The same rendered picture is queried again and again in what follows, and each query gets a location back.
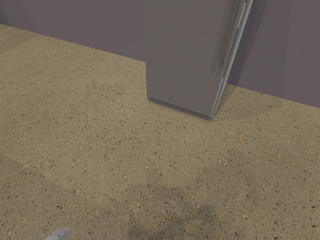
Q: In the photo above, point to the robot left hand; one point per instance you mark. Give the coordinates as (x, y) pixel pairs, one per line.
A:
(59, 234)

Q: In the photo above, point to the handle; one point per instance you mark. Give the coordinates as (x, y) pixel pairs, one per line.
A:
(227, 29)

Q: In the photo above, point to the fridge door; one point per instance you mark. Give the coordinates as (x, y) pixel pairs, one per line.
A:
(182, 40)

